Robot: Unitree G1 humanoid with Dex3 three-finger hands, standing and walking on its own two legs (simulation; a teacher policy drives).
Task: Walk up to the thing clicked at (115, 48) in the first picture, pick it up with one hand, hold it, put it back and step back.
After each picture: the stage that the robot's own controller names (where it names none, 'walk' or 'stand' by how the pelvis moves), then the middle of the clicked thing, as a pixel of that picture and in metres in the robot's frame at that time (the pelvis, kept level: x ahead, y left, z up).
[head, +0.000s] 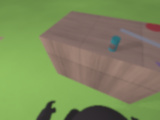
stand; (114, 44) +0.59 -0.13 +0.07
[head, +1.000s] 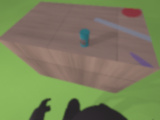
walk; (84, 38) +0.52 +0.12 +0.11
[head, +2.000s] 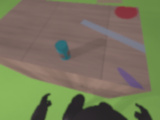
walk; (63, 51) +0.37 +0.22 +0.11
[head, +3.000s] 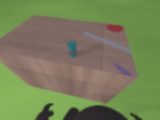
stand; (72, 49) +0.47 +0.20 +0.09
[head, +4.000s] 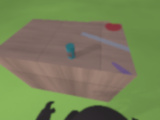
stand; (70, 51) +0.47 +0.20 +0.07
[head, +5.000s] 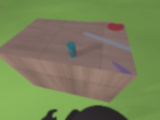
stand; (71, 50) +0.48 +0.21 +0.08
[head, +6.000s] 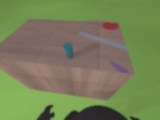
stand; (68, 51) +0.46 +0.21 +0.07
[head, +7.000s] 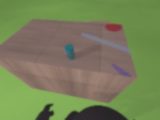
rise first; (70, 52) +0.46 +0.21 +0.07
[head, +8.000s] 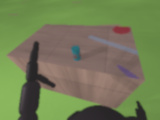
rise first; (76, 53) +0.47 +0.20 +0.08
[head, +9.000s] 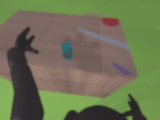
go down; (67, 51) +0.44 +0.18 +0.08
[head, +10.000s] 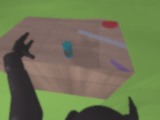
go down; (67, 49) +0.48 +0.20 +0.08
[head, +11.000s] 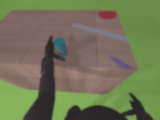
close in; (61, 47) +0.45 +0.20 +0.12
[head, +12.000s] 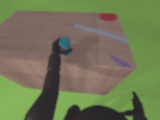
lift; (66, 46) +0.46 +0.19 +0.12
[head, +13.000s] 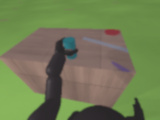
lift; (70, 48) +0.35 +0.16 +0.24
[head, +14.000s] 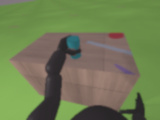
hold; (74, 47) +0.33 +0.13 +0.28
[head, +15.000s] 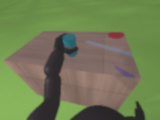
hold; (70, 46) +0.34 +0.16 +0.28
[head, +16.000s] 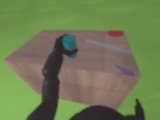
hold; (70, 47) +0.33 +0.15 +0.27
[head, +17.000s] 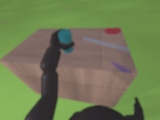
crouch; (66, 42) +0.36 +0.17 +0.28
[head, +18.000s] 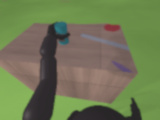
crouch; (62, 33) +0.44 +0.21 +0.27
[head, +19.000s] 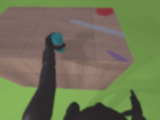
lower; (58, 43) +0.48 +0.22 +0.12
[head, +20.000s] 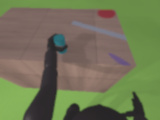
lower; (60, 44) +0.47 +0.21 +0.12
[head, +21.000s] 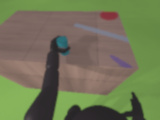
lower; (63, 46) +0.46 +0.20 +0.12
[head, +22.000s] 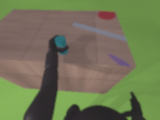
lower; (61, 45) +0.47 +0.21 +0.12
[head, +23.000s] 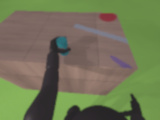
open; (63, 46) +0.46 +0.21 +0.12
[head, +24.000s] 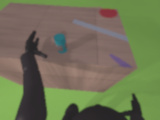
rise; (61, 44) +0.47 +0.20 +0.12
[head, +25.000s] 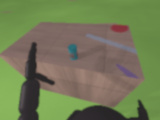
sink last; (73, 52) +0.45 +0.21 +0.09
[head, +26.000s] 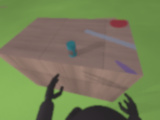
stand; (71, 49) +0.47 +0.21 +0.09
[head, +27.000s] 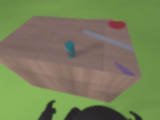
stand; (70, 50) +0.45 +0.20 +0.09
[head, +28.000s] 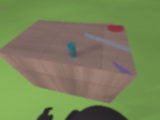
stand; (71, 50) +0.49 +0.21 +0.07
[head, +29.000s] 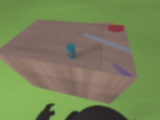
stand; (71, 51) +0.47 +0.21 +0.07
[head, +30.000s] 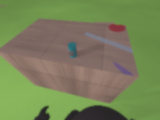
stand; (72, 50) +0.48 +0.21 +0.07
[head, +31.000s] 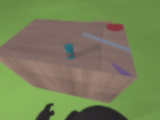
stand; (69, 51) +0.47 +0.21 +0.07
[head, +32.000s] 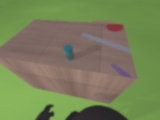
walk; (69, 52) +0.46 +0.21 +0.07
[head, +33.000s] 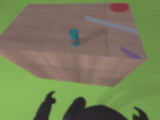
walk; (74, 38) +0.52 +0.19 +0.09
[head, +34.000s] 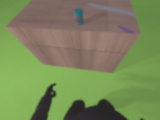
walk; (79, 17) +0.76 +0.18 +0.11
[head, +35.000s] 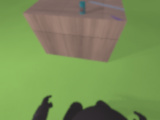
stand; (82, 8) +1.06 +0.20 +0.09
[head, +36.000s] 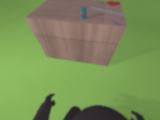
stand; (83, 13) +1.04 +0.20 +0.09
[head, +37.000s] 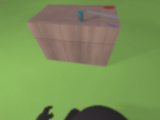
stand; (80, 16) +1.08 +0.22 +0.07
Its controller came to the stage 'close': yes
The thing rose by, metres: 0.23
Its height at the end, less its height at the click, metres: +0.00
